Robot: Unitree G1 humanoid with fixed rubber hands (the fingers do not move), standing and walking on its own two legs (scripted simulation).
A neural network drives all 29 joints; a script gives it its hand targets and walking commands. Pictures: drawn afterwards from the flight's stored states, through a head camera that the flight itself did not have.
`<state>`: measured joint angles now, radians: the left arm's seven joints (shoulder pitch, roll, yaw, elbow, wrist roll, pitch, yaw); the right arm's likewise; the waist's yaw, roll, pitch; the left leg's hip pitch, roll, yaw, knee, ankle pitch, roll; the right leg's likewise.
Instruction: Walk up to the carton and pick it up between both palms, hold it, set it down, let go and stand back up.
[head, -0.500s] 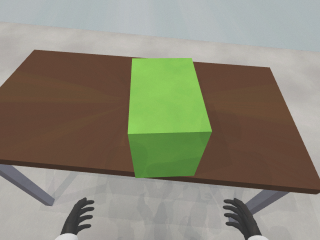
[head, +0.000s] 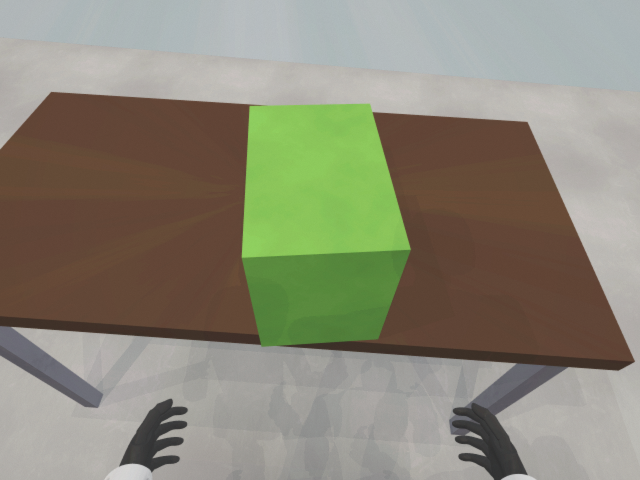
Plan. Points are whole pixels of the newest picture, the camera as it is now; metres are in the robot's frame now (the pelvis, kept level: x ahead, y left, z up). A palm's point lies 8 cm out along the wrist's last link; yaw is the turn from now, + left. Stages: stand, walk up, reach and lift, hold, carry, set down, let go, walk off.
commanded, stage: let go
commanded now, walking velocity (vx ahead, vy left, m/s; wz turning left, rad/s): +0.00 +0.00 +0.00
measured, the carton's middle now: (315, 225) +0.45 +0.02 +0.02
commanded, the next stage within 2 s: stand in 0.34 s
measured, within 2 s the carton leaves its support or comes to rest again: neither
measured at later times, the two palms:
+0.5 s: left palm out of the picture +0.12 +0.25 -0.10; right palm out of the picture +0.09 -0.23 -0.11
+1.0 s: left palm out of the picture -0.02 +0.25 -0.15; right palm out of the picture -0.03 -0.17 -0.14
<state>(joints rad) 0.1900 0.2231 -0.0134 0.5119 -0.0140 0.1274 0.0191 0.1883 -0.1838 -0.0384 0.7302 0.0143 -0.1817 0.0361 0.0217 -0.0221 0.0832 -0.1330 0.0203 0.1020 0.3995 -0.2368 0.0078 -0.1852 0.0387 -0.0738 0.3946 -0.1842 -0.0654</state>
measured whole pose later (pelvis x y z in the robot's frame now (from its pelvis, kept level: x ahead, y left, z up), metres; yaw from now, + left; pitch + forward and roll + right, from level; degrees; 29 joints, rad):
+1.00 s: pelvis -0.01 +0.03 +0.00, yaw +2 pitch +0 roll -1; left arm 0.33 0.14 0.02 1.08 0.03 -0.02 0.02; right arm 0.42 -0.12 0.00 1.04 -0.03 -0.01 -0.02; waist 0.01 0.01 -0.04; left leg -0.18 -0.02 0.08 0.41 -0.23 0.06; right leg -0.20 0.00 -0.09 0.36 -0.16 -0.02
